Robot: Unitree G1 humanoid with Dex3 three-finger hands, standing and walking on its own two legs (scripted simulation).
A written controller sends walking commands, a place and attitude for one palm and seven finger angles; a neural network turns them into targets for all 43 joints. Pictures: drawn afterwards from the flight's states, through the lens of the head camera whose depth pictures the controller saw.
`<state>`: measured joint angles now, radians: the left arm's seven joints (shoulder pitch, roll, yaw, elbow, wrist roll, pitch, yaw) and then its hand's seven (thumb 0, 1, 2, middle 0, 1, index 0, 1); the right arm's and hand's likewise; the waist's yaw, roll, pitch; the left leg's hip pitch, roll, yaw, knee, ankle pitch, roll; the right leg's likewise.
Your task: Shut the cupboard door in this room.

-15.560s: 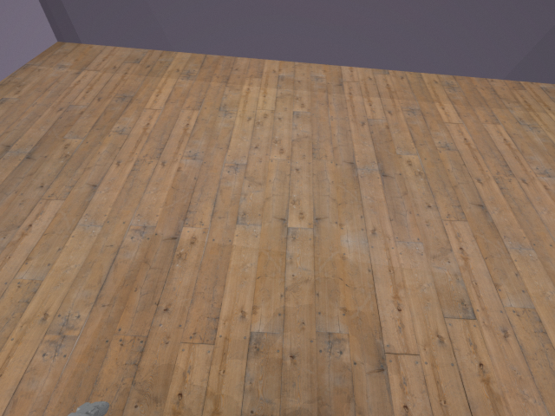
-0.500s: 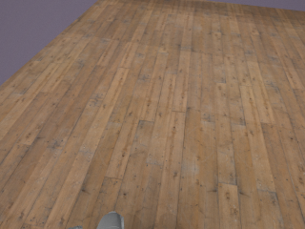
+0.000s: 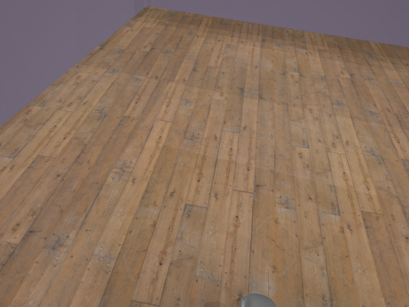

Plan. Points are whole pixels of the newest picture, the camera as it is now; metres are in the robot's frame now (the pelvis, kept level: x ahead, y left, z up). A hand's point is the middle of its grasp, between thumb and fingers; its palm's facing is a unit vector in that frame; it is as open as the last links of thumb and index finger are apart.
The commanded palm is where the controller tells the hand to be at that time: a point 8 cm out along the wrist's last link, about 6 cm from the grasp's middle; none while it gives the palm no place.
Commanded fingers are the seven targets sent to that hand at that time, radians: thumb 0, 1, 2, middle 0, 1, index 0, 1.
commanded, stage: walk around to get in front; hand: left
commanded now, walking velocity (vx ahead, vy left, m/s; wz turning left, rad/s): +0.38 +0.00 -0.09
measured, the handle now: out of the picture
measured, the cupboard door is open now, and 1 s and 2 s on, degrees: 75 75 75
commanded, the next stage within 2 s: walk to a spot facing it in 1.26 s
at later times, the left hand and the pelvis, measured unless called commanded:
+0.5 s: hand (170, 273) +0.22 +0.09 -0.17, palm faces +0.08 -0.98 -0.21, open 7.3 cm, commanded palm none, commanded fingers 0.00 0.90 0.90 -0.20 -0.30 -0.20 -0.30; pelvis +0.22 -0.08 +0.00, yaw +1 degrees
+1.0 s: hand (160, 196) +0.44 +0.16 -0.18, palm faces +0.12 -0.98 -0.17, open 7.4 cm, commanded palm none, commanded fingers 0.00 0.90 0.90 -0.20 -0.30 -0.20 -0.30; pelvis +0.43 -0.02 +0.00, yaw +2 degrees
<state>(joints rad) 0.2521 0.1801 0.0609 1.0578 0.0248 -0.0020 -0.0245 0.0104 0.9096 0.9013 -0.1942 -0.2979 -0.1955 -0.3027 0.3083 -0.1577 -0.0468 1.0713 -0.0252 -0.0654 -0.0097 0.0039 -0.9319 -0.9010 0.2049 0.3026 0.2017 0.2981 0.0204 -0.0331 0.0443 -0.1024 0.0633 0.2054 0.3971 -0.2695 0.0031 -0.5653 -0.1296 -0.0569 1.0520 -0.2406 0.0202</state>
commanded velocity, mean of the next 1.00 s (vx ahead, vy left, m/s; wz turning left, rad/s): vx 0.38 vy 0.00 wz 0.02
